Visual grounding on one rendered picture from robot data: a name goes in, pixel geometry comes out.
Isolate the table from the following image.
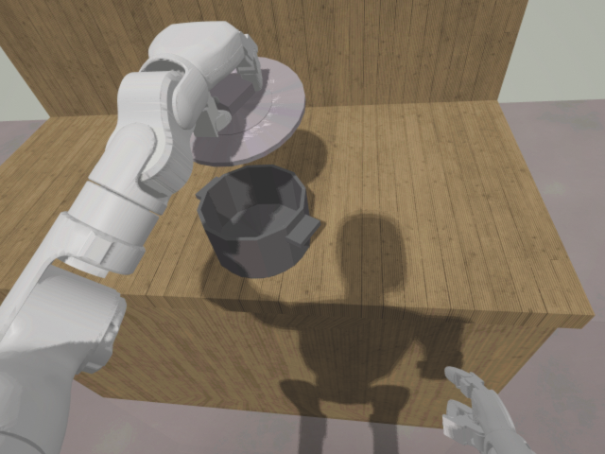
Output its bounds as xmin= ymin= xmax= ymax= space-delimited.
xmin=0 ymin=0 xmax=595 ymax=429

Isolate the left robot upper arm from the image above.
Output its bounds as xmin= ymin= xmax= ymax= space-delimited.
xmin=0 ymin=265 xmax=127 ymax=454

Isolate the left robot forearm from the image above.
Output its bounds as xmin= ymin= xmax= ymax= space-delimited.
xmin=0 ymin=53 xmax=209 ymax=341

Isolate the right robot hand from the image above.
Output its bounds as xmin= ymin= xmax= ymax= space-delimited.
xmin=442 ymin=366 xmax=516 ymax=454

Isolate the knob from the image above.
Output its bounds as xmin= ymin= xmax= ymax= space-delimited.
xmin=210 ymin=74 xmax=255 ymax=116

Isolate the lid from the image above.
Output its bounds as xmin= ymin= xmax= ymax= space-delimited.
xmin=190 ymin=57 xmax=306 ymax=166

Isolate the left robot hand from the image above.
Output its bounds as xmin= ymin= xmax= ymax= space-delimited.
xmin=148 ymin=21 xmax=263 ymax=137

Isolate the right robot forearm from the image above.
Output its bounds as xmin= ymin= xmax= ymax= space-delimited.
xmin=484 ymin=429 xmax=536 ymax=454

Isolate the pot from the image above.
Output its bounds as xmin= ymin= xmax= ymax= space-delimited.
xmin=195 ymin=165 xmax=320 ymax=279

